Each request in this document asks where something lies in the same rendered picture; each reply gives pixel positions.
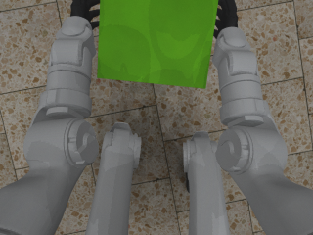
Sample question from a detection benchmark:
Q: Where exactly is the robot left upper arm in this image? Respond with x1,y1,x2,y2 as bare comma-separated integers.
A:
0,117,100,235

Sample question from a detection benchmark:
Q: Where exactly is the robot right shin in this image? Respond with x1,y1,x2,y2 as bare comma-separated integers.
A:
187,130,218,180

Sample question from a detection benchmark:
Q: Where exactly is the left robot hand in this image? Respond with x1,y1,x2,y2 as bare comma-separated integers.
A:
70,0,101,30

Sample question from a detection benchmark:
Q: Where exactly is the right robot forearm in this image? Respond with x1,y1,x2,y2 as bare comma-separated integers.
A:
212,26,282,136

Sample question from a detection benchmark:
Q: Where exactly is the robot left shin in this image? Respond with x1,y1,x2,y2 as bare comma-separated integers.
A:
100,122,133,159

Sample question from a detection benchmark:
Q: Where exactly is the carton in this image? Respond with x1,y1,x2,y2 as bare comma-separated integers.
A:
97,0,219,89

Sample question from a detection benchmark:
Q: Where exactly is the robot right upper arm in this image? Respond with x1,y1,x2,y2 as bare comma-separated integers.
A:
215,125,313,235

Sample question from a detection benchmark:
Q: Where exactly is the robot shin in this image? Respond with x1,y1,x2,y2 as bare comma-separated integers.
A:
100,122,133,159
187,130,218,180

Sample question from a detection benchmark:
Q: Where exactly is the left robot forearm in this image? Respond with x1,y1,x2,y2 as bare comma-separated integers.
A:
23,16,97,150

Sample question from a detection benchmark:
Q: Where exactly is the right robot hand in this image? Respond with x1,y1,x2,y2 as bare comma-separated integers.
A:
213,0,239,39

